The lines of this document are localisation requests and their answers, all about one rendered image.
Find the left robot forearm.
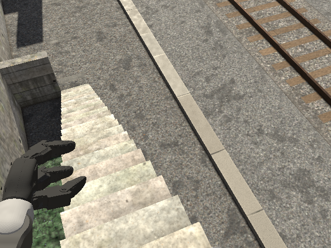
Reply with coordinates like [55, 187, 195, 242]
[0, 198, 34, 248]

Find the left robot hand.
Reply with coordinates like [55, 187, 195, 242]
[1, 140, 86, 210]

